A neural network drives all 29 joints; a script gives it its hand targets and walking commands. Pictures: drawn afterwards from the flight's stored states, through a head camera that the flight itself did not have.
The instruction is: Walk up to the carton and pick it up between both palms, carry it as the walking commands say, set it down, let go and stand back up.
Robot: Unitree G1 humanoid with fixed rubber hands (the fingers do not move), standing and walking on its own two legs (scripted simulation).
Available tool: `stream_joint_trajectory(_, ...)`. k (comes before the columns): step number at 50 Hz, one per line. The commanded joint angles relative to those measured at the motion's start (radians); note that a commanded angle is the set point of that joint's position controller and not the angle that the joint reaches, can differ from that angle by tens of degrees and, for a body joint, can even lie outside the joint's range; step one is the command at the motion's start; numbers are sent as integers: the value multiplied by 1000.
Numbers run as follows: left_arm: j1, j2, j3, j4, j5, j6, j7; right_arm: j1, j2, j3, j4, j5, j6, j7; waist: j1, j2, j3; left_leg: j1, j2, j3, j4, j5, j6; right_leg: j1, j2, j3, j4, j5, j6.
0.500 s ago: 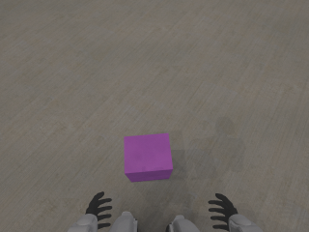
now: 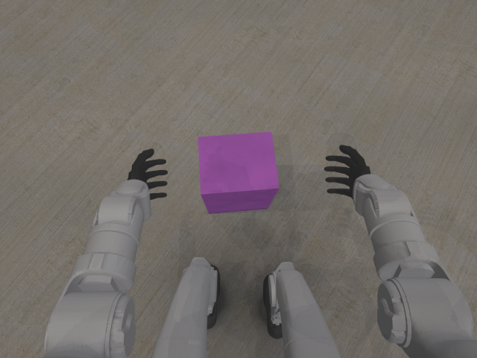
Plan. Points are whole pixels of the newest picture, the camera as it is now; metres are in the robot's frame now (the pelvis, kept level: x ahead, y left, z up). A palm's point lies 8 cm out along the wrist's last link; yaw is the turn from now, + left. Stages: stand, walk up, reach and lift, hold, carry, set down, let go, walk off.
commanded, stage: reach and lift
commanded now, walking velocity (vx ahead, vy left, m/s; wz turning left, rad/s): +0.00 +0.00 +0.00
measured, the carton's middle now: (236, 177) +0.55 +0.01 -0.53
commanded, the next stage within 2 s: none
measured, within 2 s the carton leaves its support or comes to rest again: neither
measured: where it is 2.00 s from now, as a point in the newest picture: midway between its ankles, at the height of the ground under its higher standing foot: (241, 312)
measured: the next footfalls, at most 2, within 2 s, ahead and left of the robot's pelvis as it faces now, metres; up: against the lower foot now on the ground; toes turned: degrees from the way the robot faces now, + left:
none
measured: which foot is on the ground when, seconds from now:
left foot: down 0.00-1.00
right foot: down 0.00-1.00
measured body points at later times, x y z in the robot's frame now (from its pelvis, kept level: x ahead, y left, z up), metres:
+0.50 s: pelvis +0.06 -0.02 -0.01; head +0.34 -0.01 +0.35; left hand +0.52 +0.22 -0.13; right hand +0.55 -0.18 -0.13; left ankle +0.12 +0.11 -0.64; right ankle +0.09 -0.13 -0.64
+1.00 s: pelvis +0.03 -0.01 -0.07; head +0.36 -0.01 +0.23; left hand +0.55 +0.21 -0.20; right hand +0.58 -0.19 -0.20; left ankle +0.12 +0.11 -0.64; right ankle +0.09 -0.13 -0.64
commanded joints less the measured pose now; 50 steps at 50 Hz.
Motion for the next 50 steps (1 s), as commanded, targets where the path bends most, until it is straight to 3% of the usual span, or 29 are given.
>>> stream_joint_trajectory(1, -316, 94, 37, -17, 5, -57, 31, -371, -159, -16, -22, 6, -61, 0, 9, -3, -637, 440, 33, -75, -219, -349, -9, 48, 27, -79, -139, -205, -31)
stream_joint_trajectory(6, -388, 113, 99, -90, 29, -194, 50, -432, -118, -56, -52, -15, -183, -30, 31, -33, -852, 421, 8, 1, -143, -41, -42, 77, 20, -44, -157, -59, -18)
stream_joint_trajectory(9, -335, 130, 115, -97, 36, -275, 42, -442, -120, -49, -115, -11, -251, -50, 36, -50, -1054, 421, -6, 26, -103, 210, -56, 184, 31, -35, -133, 164, -3)
stream_joint_trajectory(12, -294, 147, 138, -75, 49, -355, 19, -409, -96, -40, -111, -4, -310, -71, 31, -72, -1113, 373, -18, 18, -79, 396, -52, 186, 39, -14, -123, 350, 16)
stream_joint_trajectory(14, -268, 145, 155, -24, 61, -408, -3, -363, -63, -45, -68, -6, -348, -82, 25, -75, -1071, 285, -23, 9, -72, 463, -51, 162, 40, 4, -114, 452, 19)
stream_joint_trajectory(17, -359, 159, 157, -14, 58, -479, -33, -400, -42, -57, -61, 5, -405, -92, 21, -58, -1092, 216, -18, 0, -65, 527, -41, 114, 35, 29, -100, 528, 14)
stream_joint_trajectory(23, -350, 177, 172, 66, 63, -513, -77, -363, -53, -80, -14, 14, -439, -98, 20, 15, -1202, 246, -11, -11, -59, 692, -45, 62, 32, 39, -108, 654, 5)
stream_joint_trajectory(24, -374, 183, 169, 43, 55, -518, -83, -377, -69, -88, -38, 5, -444, -96, 3, 5, -1238, 255, -10, -15, -56, 707, -44, 76, 34, 40, -113, 673, 4)
stream_joint_trajectory(28, -459, 229, 201, -5, 52, -529, -101, -505, -92, -97, -134, -3, -452, -87, 9, -33, -1315, 214, -7, -10, -63, 689, -39, 110, 37, 31, -105, 690, 9)
stream_joint_trajectory(29, -511, 199, 174, -37, 51, -520, -94, -559, -151, -131, -134, -9, -453, -72, -21, 13, -1311, 274, -2, -23, -66, 685, -49, 21, 39, 11, -115, 629, 1)
stream_joint_trajectory(31, -522, 212, 204, -5, 77, -511, -95, -587, -145, -116, -109, 2, -445, -62, 18, 22, -1291, 297, 4, -15, -62, 653, -49, -55, 45, -4, -111, 543, 7)
stream_joint_trajectory(37, -545, 242, 274, 45, 95, -490, -104, -632, -121, -103, -56, 0, -416, -44, 49, -91, -1259, 100, -16, 33, -56, 481, -35, 72, 41, -7, -74, 501, 26)
stream_joint_trajectory(39, -575, 251, 292, 89, 100, -486, -111, -659, -105, -97, -15, -3, -404, -43, 58, -123, -1191, 14, -18, 41, -38, 398, -28, 23, 35, -8, -58, 422, 32)
stream_joint_trajectory(40, -581, 238, 294, 112, 115, -484, -111, -659, -110, -111, 22, -12, -400, -43, 59, -95, -1126, -26, -18, 44, -31, 369, -33, -41, 35, -10, -49, 379, 29)
stream_joint_trajectory(44, -669, 220, 301, 121, 121, -484, -110, -744, -116, -133, 37, -33, -400, -44, 42, -100, -1073, -56, -13, 38, 52, 295, -34, -225, 45, -34, 19, 239, 29)
stream_joint_trajectory(45, -676, 212, 298, 123, 121, -484, -108, -755, -129, -133, 39, -31, -401, -49, 40, -73, -1080, -67, -14, 48, 76, 274, -40, -237, 45, -36, 39, 218, 24)
stream_joint_trajectory(46, -712, 219, 287, 94, 110, -484, -102, -780, -145, -144, 18, -36, -404, -54, 19, -86, -1138, -48, -16, 43, 105, 275, -41, -244, 50, -46, 66, 216, 26)
stream_joint_trajectory(50, -740, 245, 256, 89, 104, -469, -77, -793, -193, -144, 8, -29, -398, -77, 18, -47, -1236, -20, -23, 45, 215, 301, -47, -325, 58, -69, 170, 213, 23)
